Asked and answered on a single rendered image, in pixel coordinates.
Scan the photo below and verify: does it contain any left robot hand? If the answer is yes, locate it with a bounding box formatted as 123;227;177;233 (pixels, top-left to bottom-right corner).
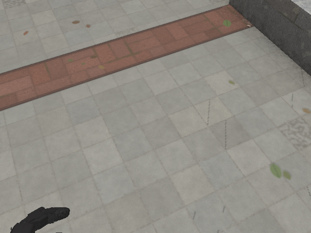
10;207;70;233

